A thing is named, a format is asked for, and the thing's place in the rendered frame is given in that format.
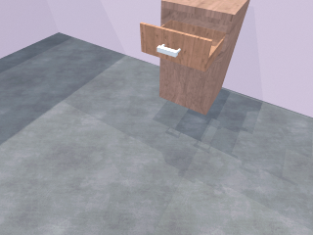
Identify handle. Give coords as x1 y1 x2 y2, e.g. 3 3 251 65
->
156 44 181 57

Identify cabinet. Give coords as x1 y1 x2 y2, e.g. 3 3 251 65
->
159 0 250 115

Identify drawer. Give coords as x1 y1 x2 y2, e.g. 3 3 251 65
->
140 20 226 72

